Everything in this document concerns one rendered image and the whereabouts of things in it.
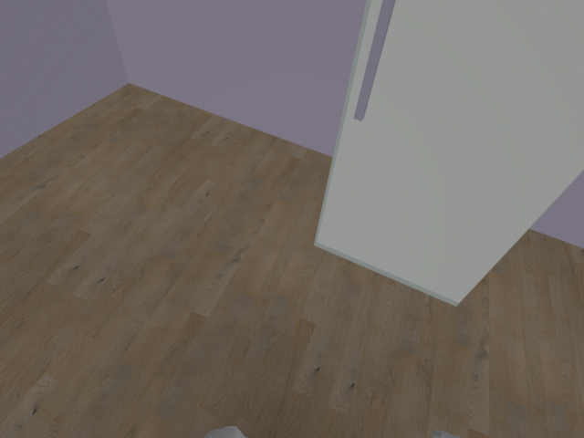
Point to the fridge door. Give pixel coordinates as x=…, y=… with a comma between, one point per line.
x=474, y=127

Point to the handle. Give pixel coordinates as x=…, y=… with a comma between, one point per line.
x=374, y=57

